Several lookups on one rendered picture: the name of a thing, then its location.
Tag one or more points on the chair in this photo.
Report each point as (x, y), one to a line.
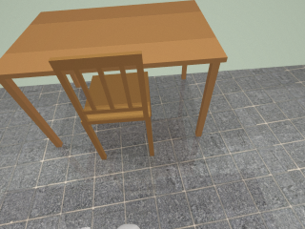
(111, 98)

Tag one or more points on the table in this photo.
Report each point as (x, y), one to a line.
(168, 34)

